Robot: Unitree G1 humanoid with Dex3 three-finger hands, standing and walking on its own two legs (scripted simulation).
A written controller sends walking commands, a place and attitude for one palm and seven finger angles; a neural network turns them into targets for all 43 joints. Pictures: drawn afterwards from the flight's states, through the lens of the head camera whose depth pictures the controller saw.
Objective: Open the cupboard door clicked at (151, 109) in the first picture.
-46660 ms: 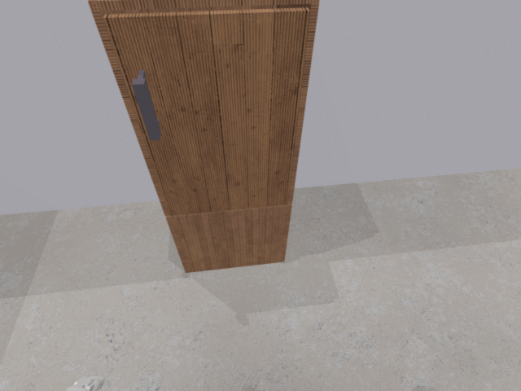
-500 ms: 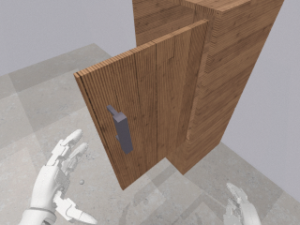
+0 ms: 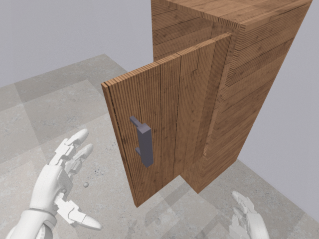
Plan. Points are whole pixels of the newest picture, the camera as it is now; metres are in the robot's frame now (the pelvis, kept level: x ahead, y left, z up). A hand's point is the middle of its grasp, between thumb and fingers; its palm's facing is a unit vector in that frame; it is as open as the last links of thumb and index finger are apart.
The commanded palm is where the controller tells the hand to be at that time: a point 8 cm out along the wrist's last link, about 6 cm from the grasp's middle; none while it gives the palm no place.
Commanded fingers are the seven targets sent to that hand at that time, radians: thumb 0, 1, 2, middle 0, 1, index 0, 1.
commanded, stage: draw the hand back to the body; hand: left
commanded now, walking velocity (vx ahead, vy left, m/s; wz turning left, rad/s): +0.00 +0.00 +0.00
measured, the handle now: (141, 141) +0.32 +0.09 +0.10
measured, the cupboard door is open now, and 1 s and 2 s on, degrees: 91 91 91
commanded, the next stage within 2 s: step back with the hand held close in 1.10 s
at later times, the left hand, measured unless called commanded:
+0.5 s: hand (53, 163) +0.21 +0.24 +0.15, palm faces +0.35 -0.85 -0.40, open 11.8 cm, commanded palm +0.16 +0.28 +0.17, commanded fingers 0.00 0.55 0.75 -0.19 -0.30 -0.19 -0.30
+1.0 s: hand (41, 157) +0.21 +0.26 +0.17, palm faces +0.43 -0.81 -0.39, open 7.6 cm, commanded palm +0.16 +0.29 +0.19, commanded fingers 0.00 0.90 0.90 -0.20 -0.30 -0.20 -0.30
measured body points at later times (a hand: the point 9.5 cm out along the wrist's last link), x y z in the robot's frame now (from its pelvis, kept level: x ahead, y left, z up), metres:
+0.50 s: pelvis +0.02 +0.01 +0.02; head +0.01 -0.01 +0.47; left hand +0.19 +0.28 +0.18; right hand +0.20 -0.21 -0.06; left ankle -0.02 +0.09 -0.72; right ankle +0.02 -0.11 -0.72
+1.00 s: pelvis +0.01 +0.00 +0.02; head +0.00 -0.02 +0.47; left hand +0.18 +0.30 +0.19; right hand +0.20 -0.22 -0.06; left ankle -0.02 +0.09 -0.72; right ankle +0.02 -0.11 -0.72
